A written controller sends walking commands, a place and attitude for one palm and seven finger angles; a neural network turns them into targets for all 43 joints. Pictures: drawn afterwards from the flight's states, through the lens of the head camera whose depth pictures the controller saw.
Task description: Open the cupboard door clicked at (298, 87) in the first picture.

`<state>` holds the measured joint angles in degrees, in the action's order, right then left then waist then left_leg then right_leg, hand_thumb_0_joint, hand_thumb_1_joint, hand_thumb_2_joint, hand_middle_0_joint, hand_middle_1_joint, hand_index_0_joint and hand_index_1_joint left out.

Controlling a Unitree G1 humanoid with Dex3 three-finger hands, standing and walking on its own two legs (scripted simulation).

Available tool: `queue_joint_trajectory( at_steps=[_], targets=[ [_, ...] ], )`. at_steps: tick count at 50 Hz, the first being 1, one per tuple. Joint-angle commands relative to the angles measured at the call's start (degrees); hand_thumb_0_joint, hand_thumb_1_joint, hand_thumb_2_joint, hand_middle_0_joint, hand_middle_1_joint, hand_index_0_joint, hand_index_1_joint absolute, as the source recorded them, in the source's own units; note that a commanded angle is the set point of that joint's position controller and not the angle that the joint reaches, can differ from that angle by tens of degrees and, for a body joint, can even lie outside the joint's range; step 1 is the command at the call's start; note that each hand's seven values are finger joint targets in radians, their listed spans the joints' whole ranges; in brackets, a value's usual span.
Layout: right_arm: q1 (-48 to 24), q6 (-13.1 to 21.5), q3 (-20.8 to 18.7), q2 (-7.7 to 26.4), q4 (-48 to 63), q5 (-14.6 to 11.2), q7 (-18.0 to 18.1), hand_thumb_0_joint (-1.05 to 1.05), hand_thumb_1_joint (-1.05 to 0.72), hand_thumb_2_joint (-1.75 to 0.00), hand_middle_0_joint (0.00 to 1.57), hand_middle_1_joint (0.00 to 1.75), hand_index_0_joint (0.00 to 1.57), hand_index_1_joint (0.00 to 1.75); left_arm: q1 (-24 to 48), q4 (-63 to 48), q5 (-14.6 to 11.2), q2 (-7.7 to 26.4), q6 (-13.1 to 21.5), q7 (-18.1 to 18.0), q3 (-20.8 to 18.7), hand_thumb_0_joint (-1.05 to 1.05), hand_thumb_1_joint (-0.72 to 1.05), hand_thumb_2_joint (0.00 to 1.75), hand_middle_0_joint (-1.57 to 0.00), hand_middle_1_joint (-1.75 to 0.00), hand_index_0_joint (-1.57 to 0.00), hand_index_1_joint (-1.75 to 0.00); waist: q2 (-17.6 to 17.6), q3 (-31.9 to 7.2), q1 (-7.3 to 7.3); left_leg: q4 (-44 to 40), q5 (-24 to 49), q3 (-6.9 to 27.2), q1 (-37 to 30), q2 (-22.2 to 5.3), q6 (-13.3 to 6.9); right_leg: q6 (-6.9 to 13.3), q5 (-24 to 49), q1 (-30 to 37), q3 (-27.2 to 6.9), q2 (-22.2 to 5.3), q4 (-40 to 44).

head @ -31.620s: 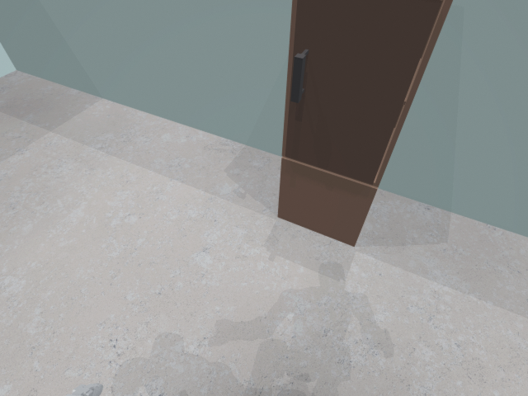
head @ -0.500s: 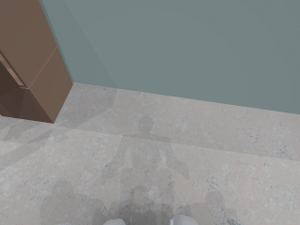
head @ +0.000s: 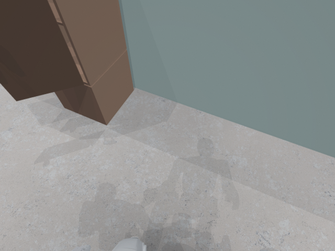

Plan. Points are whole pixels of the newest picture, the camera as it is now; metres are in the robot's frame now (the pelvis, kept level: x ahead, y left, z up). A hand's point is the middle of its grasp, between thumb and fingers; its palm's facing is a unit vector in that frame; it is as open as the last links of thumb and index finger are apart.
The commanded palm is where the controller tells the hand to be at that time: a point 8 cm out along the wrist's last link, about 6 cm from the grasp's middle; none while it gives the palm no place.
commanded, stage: turn to face it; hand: left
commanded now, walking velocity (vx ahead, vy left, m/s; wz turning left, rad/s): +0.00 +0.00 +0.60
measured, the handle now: out of the picture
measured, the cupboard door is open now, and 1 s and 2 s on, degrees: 46 46 46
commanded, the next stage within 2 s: take the last steps up to it in 0.62 s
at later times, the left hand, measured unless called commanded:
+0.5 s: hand out of the picture +0.08 +0.22 -0.16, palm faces +0.28 -0.91 -0.29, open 7.4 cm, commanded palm none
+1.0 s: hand out of the picture +0.02 +0.22 -0.16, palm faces +0.47 -0.86 -0.20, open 7.4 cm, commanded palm none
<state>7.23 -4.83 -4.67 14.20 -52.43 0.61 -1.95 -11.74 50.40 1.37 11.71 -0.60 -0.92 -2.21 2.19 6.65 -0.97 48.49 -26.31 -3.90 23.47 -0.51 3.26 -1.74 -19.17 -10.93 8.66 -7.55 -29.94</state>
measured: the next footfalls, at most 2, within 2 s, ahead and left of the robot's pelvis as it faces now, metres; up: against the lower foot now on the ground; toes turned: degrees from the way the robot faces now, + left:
left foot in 0.08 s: +0.04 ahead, +0.12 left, +0.00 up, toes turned +7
right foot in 0.44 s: +0.11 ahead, -0.13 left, +0.00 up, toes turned +12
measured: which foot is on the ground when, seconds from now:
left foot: up 0.00-0.06, down 0.08-0.44, up 0.46-0.72, down 0.74-1.00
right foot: down 0.00-0.08, up 0.10-0.42, down 0.44-0.74, up 0.76-1.00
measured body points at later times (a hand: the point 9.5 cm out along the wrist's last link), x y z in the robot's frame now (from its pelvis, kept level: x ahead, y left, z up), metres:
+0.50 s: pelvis +0.04 -0.02 -0.01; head +0.08 -0.02 +0.44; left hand +0.07 +0.26 -0.14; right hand +0.18 -0.24 -0.16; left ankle -0.01 +0.10 -0.71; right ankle +0.07 -0.14 -0.74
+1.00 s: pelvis +0.06 +0.02 +0.00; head +0.08 +0.04 +0.45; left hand +0.00 +0.27 -0.15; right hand +0.20 -0.18 -0.15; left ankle +0.01 +0.09 -0.74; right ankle +0.11 -0.11 -0.70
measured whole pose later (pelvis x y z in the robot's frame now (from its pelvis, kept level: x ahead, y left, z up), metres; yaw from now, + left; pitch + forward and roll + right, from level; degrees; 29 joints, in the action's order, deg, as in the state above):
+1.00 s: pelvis +0.06 +0.02 +0.00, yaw +26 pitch +0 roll -1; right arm 13.9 -0.1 -1.6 10.3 -57.1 1.7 0.3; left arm -11.6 56.4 1.1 12.3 -1.4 1.2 -3.6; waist -0.6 3.3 0.3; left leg 27.6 -15.8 0.8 12.1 1.0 -2.6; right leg -2.1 -26.4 -20.4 4.7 -3.1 -45.2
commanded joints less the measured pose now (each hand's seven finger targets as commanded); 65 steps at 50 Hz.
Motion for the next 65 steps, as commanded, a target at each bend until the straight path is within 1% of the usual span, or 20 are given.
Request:
queue_joint_trajectory(
  at_steps=[1,2,3,4,5,7,19,20,22,27,34,35,37,41,50,51,53,54,58,65],
  targets=[
    [-0.43,2.89,0.09,3.50,5.10,0.02,0.25,0.00,-0.90,-0.90,0.20,0.30,0.20,0.30,-2.72,-2.42,-0.34,13.65,0.78,-0.46,-4.30,0.00,0.90,0.90,-0.20,-0.30,-0.20,-0.30,8.98,-9.85,1.01,-16.89,9.42,-2.99,-7.61,1.59,-1.12,4.22,35.58,5.44,-2.84,-11.41,-2.17],
    [3.15,3.28,-0.52,5.72,4.22,0.22,0.32,0.00,-0.90,-0.90,0.20,0.30,0.20,0.30,-1.82,-2.84,-0.81,13.22,0.63,-0.21,-4.23,0.00,0.90,0.90,-0.20,-0.30,-0.20,-0.30,3.72,-11.83,-1.40,-22.71,18.01,-0.90,-16.13,0.10,-2.42,1.74,32.42,0.21,-0.74,-10.60,-9.71],
    [7.22,3.88,-2.05,12.15,3.85,0.80,0.70,0.00,-0.90,-0.90,0.20,0.30,0.20,0.30,-2.49,-4.54,-1.17,9.71,0.26,0.17,-3.78,0.00,0.90,0.90,-0.20,-0.30,-0.20,-0.30,-13.21,-15.60,-3.28,-24.22,36.37,18.33,-27.46,-14.77,-9.10,-2.71,6.22,-14.63,2.24,-3.54,-23.12],
    [11.62,3.47,-2.83,15.89,3.07,0.60,1.10,0.00,-0.90,-0.90,0.20,0.30,0.20,0.30,1.79,-6.75,-0.97,7.24,-0.01,0.04,-2.16,0.00,0.90,0.90,-0.20,-0.30,-0.20,-0.30,-19.87,-15.12,-5.29,-25.43,53.37,28.19,-27.72,-23.82,-16.33,-3.67,-19.89,-22.11,-2.21,0.41,-33.13],
    [12.26,3.49,-2.59,15.30,2.28,0.75,1.83,0.00,-0.90,-0.90,0.20,0.30,0.20,0.30,5.04,-7.29,-0.56,8.53,-0.67,-0.41,-2.54,0.00,0.90,0.90,-0.20,-0.30,-0.20,-0.30,-12.87,-14.48,-5.72,-25.29,46.40,28.06,-24.66,-23.10,-17.74,-3.13,-18.93,-23.56,-6.80,0.56,-37.01],
    [6.23,3.70,-2.00,12.73,3.75,0.94,2.98,0.00,-0.90,-0.90,0.20,0.30,0.20,0.30,6.13,-5.27,-0.79,8.02,-1.05,-0.31,-2.83,0.00,0.90,0.90,-0.20,-0.30,-0.20,-0.30,-14.62,-9.55,-2.94,-27.02,37.89,23.99,-16.24,-17.52,-15.15,-3.23,-11.47,-22.95,-9.47,0.15,-38.01],
    [0.40,3.19,-1.48,9.69,3.74,0.54,2.67,0.00,-0.90,-0.90,0.20,0.30,0.20,0.30,-1.46,-2.37,-0.93,7.30,-0.22,0.06,-2.50,0.00,0.90,0.90,-0.20,-0.30,-0.20,-0.30,-10.91,-9.27,2.37,-21.73,32.93,19.14,-6.34,-8.96,-9.63,-1.99,3.32,1.07,-5.39,6.82,-1.99],
    [-0.10,3.14,-1.29,8.21,4.12,0.20,2.47,0.00,-0.90,-0.90,0.20,0.30,0.20,0.30,-3.64,-1.92,-0.79,9.07,0.33,-0.23,-2.97,0.00,0.90,0.90,-0.20,-0.30,-0.20,-0.30,-7.59,-9.17,3.56,-17.71,25.70,17.74,-1.33,-6.07,-7.12,-1.14,7.44,7.35,-8.44,3.63,5.62],
    [0.38,3.01,-0.81,4.29,6.10,-0.17,1.83,0.00,-0.90,-0.90,0.20,0.30,0.20,0.30,-5.66,-1.91,0.32,16.36,0.92,-0.66,-4.16,0.00,0.90,0.90,-0.20,-0.30,-0.20,-0.30,14.83,-9.65,4.51,7.29,-10.30,5.79,7.83,4.23,-1.64,10.49,15.71,7.42,-29.57,-20.49,14.51],
    [-0.37,2.07,-0.07,2.41,3.31,0.11,1.22,0.00,-0.90,-0.90,0.20,0.30,0.20,0.30,-0.08,-3.05,0.13,9.47,1.21,-1.05,-2.65,0.00,0.90,0.90,-0.20,-0.30,-0.20,-0.30,10.69,-5.76,1.54,12.91,-2.74,4.06,5.27,-0.22,-0.50,9.41,29.73,1.93,-11.91,-10.86,9.84],
    [2.23,3.44,1.16,1.00,0.69,-0.11,1.34,0.00,-0.90,-0.90,0.20,0.30,0.20,0.30,-3.41,1.06,-0.31,11.43,1.15,-0.52,-3.23,0.00,0.90,0.90,-0.20,-0.30,-0.20,-0.30,8.54,-8.56,1.03,-18.98,10.28,-0.57,-10.17,1.60,-1.41,5.21,30.12,2.69,-7.35,-9.05,1.93],
    [4.58,3.87,0.78,3.09,0.02,0.06,1.42,0.00,-0.90,-0.90,0.20,0.30,0.20,0.30,-2.50,0.79,-0.78,10.40,0.82,-0.43,-3.10,0.00,0.90,0.90,-0.20,-0.30,-0.20,-0.30,3.20,-9.12,-0.44,-24.54,17.70,1.77,-16.31,-1.03,-2.51,2.77,23.43,-2.09,-5.45,-7.83,-2.01],
    [7.97,3.93,-0.61,11.51,-0.04,1.14,2.12,0.00,-0.90,-0.90,0.20,0.30,0.20,0.30,-1.71,-1.31,-1.20,5.02,-0.18,-0.20,-1.62,0.00,0.90,0.90,-0.20,-0.30,-0.20,-0.30,-19.21,-10.42,-1.90,-29.95,35.02,24.15,-19.15,-20.98,-14.22,-2.29,-16.92,-14.00,-2.18,1.73,-18.63],
    [8.04,5.14,0.31,8.09,-0.73,1.32,3.51,0.00,-0.90,-0.90,0.20,0.30,0.20,0.30,4.31,-0.46,-0.16,5.20,-0.06,1.12,-2.13,0.00,0.90,0.90,-0.20,-0.30,-0.20,-0.30,-12.26,-5.91,-1.39,-31.89,18.98,22.67,-17.08,-15.69,-15.48,-0.32,-10.34,-22.69,-7.49,2.19,-32.46],
    [6.44,5.57,0.46,6.70,-2.24,0.75,2.92,0.00,-0.90,-0.90,0.20,0.30,0.20,0.30,-2.22,3.11,-0.19,3.97,1.35,2.20,-2.36,0.00,0.90,0.90,-0.20,-0.30,-0.20,-0.30,-9.23,-5.02,2.84,-29.22,5.70,16.11,-5.83,-8.45,-12.22,0.03,-1.81,0.48,-1.78,6.13,-3.43],
    [5.16,5.59,0.56,5.79,-2.00,0.41,2.72,0.00,-0.90,-0.90,0.20,0.30,0.20,0.30,-6.15,4.28,-0.06,5.20,1.67,1.95,-3.01,0.00,0.90,0.90,-0.20,-0.30,-0.20,-0.30,-4.99,-4.67,5.19,-23.75,1.51,13.61,1.46,-5.52,-10.13,0.50,0.02,9.89,-3.38,4.73,3.26],
    [2.19,5.67,1.05,2.07,1.57,0.22,1.86,0.00,-0.90,-0.90,0.20,0.30,0.20,0.30,-14.79,5.91,0.43,14.04,2.27,0.79,-4.94,0.00,0.90,0.90,-0.20,-0.30,-0.20,-0.30,19.19,-3.54,9.46,4.52,-10.18,2.89,20.23,3.38,-3.92,10.35,-18.43,18.70,-37.27,-21.85,22.13],
    [-0.13,5.35,0.53,4.57,2.38,1.13,1.41,0.00,-0.90,-0.90,0.20,0.30,0.20,0.30,-14.09,5.51,-0.17,13.31,2.10,0.39,-4.75,0.00,0.90,0.90,-0.20,-0.30,-0.20,-0.30,9.08,-1.03,8.26,12.59,-6.28,6.42,20.16,-0.63,-3.68,13.44,-23.65,12.56,-38.62,-24.30,24.39],
    [1.37,3.94,0.27,1.44,-0.26,1.12,-0.09,0.00,-0.90,-0.90,0.20,0.30,0.20,0.30,-5.67,4.64,-0.14,7.09,4.07,0.23,-2.78,0.00,0.90,0.90,-0.20,-0.30,-0.20,-0.30,10.08,1.81,2.22,15.09,11.19,5.30,14.51,-5.29,-1.35,7.19,-5.83,-0.42,-16.26,-14.10,23.27],
    [0.22,5.85,1.36,-2.06,0.33,0.42,-1.33,0.00,-0.90,-0.90,0.20,0.30,0.20,0.30,-9.62,8.78,0.45,10.45,4.46,0.60,-3.63,0.00,0.90,0.90,-0.20,-0.30,-0.20,-0.30,8.48,-2.74,3.53,-12.47,11.71,-3.52,-0.10,-1.53,-1.55,5.77,11.68,2.88,-5.12,-11.93,15.35]
  ],
)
